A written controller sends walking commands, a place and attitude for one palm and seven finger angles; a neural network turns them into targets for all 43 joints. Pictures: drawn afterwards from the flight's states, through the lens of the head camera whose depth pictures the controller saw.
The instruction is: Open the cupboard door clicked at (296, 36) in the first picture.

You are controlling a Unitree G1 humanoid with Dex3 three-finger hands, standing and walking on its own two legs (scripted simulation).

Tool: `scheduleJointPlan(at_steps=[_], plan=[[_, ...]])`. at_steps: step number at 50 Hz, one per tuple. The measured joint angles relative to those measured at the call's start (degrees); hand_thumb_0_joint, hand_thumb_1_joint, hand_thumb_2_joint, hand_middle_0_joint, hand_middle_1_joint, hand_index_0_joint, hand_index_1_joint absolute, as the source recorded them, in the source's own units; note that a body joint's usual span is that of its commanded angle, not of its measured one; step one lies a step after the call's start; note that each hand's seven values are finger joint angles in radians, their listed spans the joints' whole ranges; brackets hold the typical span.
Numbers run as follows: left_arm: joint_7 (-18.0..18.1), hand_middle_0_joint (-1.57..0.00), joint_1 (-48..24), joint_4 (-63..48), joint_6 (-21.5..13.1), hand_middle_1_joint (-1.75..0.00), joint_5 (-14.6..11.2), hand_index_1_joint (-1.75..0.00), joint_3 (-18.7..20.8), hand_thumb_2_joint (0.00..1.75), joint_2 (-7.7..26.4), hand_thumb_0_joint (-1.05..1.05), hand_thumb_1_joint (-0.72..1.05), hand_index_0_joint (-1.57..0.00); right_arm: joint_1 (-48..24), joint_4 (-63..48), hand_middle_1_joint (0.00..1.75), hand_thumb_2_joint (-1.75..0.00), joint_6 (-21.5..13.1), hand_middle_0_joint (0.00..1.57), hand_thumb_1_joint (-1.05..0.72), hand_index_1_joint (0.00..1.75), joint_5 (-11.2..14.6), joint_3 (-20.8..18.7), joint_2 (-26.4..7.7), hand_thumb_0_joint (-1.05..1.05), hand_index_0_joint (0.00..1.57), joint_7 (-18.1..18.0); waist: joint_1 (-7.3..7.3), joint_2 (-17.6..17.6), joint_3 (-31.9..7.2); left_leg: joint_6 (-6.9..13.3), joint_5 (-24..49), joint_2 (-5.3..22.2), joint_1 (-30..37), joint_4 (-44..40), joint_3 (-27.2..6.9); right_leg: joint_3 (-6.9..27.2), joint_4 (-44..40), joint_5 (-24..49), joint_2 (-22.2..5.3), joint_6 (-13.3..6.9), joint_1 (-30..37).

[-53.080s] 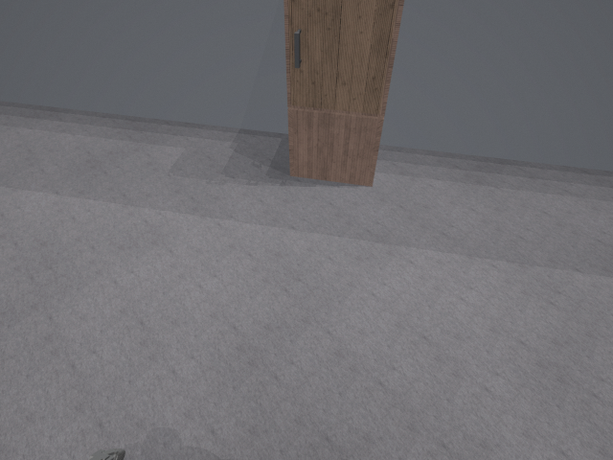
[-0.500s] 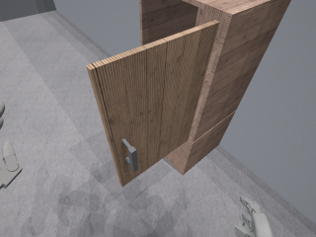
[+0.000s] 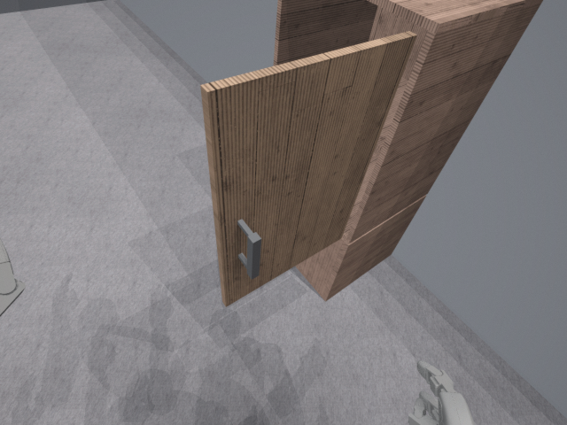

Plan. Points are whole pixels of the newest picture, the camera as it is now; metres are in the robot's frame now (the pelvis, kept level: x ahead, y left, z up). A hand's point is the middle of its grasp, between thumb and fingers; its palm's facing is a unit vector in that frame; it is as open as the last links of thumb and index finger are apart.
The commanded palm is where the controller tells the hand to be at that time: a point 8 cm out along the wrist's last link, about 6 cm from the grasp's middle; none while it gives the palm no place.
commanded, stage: step back with the hand held close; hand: left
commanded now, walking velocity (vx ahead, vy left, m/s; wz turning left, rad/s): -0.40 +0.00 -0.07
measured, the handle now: (248, 250) +0.44 +0.10 -0.09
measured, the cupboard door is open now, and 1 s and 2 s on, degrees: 89 89 89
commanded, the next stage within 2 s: stop stepping back and stand still in 0.24 s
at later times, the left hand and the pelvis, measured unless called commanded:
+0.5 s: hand (68, 392) +0.12 +0.20 +0.16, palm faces +0.30 -0.82 -0.50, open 7.4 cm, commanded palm +0.06 +0.24 +0.18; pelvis -0.11 -0.04 +0.00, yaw -5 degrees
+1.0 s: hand out of the picture +0.06 +0.22 +0.16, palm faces +0.40 -0.80 -0.45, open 7.4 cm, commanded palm +0.00 +0.26 +0.18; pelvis -0.15 -0.03 +0.00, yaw -3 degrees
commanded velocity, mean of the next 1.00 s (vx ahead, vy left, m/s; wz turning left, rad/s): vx -0.03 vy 0.02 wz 0.01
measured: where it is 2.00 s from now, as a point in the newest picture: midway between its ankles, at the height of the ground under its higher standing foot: outside the picture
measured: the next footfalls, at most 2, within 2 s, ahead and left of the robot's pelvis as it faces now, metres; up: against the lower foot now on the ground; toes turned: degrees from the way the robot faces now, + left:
right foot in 0.24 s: -0.13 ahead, -0.13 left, +0.00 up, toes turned -6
left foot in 0.44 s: -0.02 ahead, +0.05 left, +0.00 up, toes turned -3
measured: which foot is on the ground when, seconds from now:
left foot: down 0.00-0.24, up 0.26-0.42, down 0.44-0.66, up 0.68-0.82, down 0.84-1.00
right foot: up 0.00-0.22, down 0.24-1.00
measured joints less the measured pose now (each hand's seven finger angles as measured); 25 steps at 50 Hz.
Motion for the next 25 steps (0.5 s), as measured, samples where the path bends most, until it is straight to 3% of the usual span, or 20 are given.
scheduleJointPlan(at_steps=[3,6,9,12,14,16,18,20,22,25], plan=[[0.31,-0.20,-0.66,0.03,0.82,-0.30,-0.80,-0.30,-1.06,0.90,-1.50,0.01,0.89,-0.21,-1.14,0.95,0.30,-0.89,-1.29,0.20,-0.90,0.30,-0.14,0.73,0.79,0.01,0.21,0.64,1.34,-0.24,-0.90,-0.45,3.05,1.10,0.22,-4.57,1.19,-0.51,-4.61,-2.52,-1.33,0.05,4.70],[-0.11,-0.20,-2.50,-0.18,2.12,-0.30,-1.50,-0.30,-2.89,0.90,-2.00,0.02,0.89,-0.20,-3.47,1.17,0.30,-0.89,-1.89,0.20,-0.90,0.30,-0.44,1.41,1.43,0.01,0.21,1.18,1.64,-0.56,-0.67,-1.03,6.42,1.89,-0.20,-8.44,2.07,-0.61,-10.49,-2.83,-1.95,-0.09,8.33],[-1.02,-0.20,-3.09,-1.00,2.92,-0.30,-2.34,-0.30,-3.27,0.90,-0.28,0.02,0.89,-0.20,-6.18,0.26,0.30,-0.89,-1.61,0.20,-0.90,0.30,-0.63,1.94,2.06,0.01,0.21,1.81,0.98,-1.26,-0.01,-1.84,9.52,2.38,-1.44,-10.88,2.92,-1.30,-16.82,-0.62,-2.17,-0.49,10.73],[-2.05,-0.20,-1.38,-3.01,2.60,-0.30,-3.32,-0.30,-1.26,0.90,3.24,0.02,0.89,-0.20,-8.45,-1.91,0.30,-0.89,-0.34,0.20,-0.90,0.30,-0.54,2.46,2.26,0.01,0.21,2.40,0.41,-2.94,0.63,-2.86,10.96,2.39,-4.51,-9.50,4.55,-1.66,-25.67,4.33,-3.05,-1.46,12.90],[-2.85,-0.21,-0.32,-3.24,1.56,-0.30,-3.36,-0.30,-1.32,0.90,3.78,0.02,0.89,-0.21,-9.07,-1.86,0.30,-0.89,0.97,0.20,-0.90,0.30,-0.07,2.25,1.29,0.01,0.21,2.41,-0.01,-1.39,1.31,-3.76,3.86,3.41,-7.20,-3.80,3.07,-1.97,-25.52,3.09,-1.58,-2.28,12.27],[-3.16,-0.21,1.53,-3.52,1.02,-0.30,-2.67,-0.30,-1.41,0.90,4.51,0.02,0.89,-0.21,-7.49,-1.22,0.30,-0.89,2.30,0.20,-0.90,0.30,0.76,1.90,0.65,0.01,0.21,2.14,0.10,-2.25,0.49,-4.16,-6.90,1.53,-9.71,7.02,1.33,-1.63,-25.44,4.13,-1.94,-2.59,11.68],[-3.08,-0.21,3.57,-3.53,1.14,-0.30,-1.98,-0.30,-0.68,0.90,5.00,0.01,0.89,-0.21,-5.38,-0.77,0.30,-0.89,3.55,0.20,-0.90,0.30,1.13,1.99,0.04,0.01,0.21,1.50,0.37,-4.18,-0.69,-4.41,-11.33,-0.42,-9.51,13.21,2.01,-0.77,-25.67,5.18,-3.01,-2.70,11.28],[-2.42,-0.21,4.44,-3.08,1.88,-0.30,-1.65,-0.30,-0.55,0.90,4.27,0.01,0.89,-0.21,-3.54,-0.87,0.30,-0.89,4.28,0.20,-0.90,0.30,1.27,2.17,-1.21,0.01,0.21,0.52,0.05,-4.50,-1.18,-4.34,-8.64,-1.29,-6.08,11.18,3.06,-0.77,-25.61,5.97,-3.29,-2.70,11.21],[-1.59,-0.21,4.46,-2.84,3.06,-0.30,-1.88,-0.30,-1.22,0.90,3.01,0.01,0.89,-0.21,-1.90,-1.39,0.30,-0.89,4.17,0.20,-0.90,0.30,1.71,1.79,-3.21,0.01,0.21,-0.29,-0.45,-2.66,-1.48,-3.39,0.51,-0.96,-0.58,4.12,3.17,-1.39,-24.39,5.52,-2.30,-2.36,10.86],[-1.04,-0.21,1.94,-1.04,3.67,-0.30,-1.99,-0.30,-2.45,0.90,2.41,0.01,0.89,-0.21,-0.98,-0.69,0.30,-0.89,3.34,0.20,-0.90,0.30,2.56,0.06,-4.14,0.01,0.21,-1.13,-1.31,-2.02,-0.48,-1.39,-3.61,-1.46,2.22,-0.37,2.44,-2.26,-20.82,3.76,-2.35,-1.90,9.45]])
